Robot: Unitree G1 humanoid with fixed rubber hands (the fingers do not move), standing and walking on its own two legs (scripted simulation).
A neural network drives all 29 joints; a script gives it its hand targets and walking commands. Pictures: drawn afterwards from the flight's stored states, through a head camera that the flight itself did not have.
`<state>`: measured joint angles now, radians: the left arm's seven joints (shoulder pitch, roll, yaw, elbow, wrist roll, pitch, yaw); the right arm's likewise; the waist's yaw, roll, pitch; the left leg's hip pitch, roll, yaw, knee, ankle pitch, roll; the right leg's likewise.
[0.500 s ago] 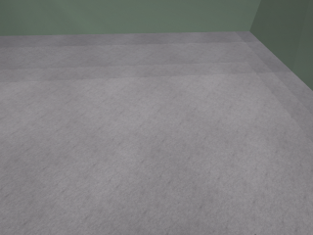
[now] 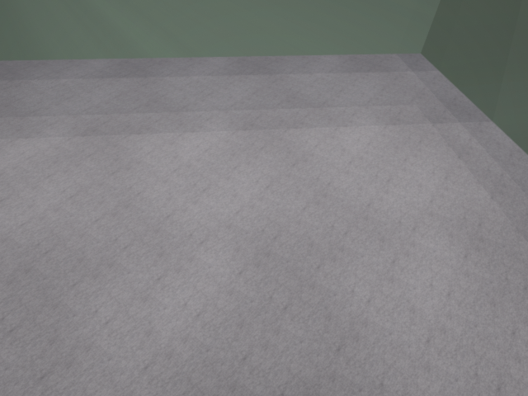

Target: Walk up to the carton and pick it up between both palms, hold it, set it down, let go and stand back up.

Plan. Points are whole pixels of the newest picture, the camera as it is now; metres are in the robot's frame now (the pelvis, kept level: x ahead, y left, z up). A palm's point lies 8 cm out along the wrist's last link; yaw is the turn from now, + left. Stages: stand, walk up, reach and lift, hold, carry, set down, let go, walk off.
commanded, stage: walk up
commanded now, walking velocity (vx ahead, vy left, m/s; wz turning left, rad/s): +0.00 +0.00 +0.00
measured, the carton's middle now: out of the picture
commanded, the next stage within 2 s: none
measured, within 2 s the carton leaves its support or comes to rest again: neither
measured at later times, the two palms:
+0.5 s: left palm out of the picture +0.08 +0.40 -0.09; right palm out of the picture +0.14 -0.26 -0.09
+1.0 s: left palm out of the picture -0.06 +0.49 -0.05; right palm (333, 380) +0.19 -0.11 -0.10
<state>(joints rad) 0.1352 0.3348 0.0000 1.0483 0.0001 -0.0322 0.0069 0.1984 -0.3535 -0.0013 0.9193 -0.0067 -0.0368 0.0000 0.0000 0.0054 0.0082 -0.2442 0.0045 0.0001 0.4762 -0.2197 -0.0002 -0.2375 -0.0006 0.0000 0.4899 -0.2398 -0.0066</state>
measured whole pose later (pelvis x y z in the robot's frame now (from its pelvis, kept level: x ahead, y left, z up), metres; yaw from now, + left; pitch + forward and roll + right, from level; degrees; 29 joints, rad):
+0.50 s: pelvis -0.01 +0.06 -0.01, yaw +11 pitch +1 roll -2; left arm 0.11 0.47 0.00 0.83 0.00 -0.03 0.02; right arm 0.20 -0.47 -0.04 0.78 -0.01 0.07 0.09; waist -0.03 0.02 0.02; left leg -0.39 0.08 -0.01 0.67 -0.36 0.01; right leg -0.28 -0.13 -0.14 0.57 -0.29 0.01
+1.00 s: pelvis -0.04 +0.12 -0.01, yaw +24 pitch +1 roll +1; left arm 0.15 0.49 0.00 0.78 0.00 -0.04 0.05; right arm 0.21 -0.46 -0.05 0.63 -0.02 0.09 0.11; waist -0.02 0.06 0.06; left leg -0.49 0.00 -0.02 0.92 -0.29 0.05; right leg -0.30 -0.07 -0.18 0.58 -0.30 -0.04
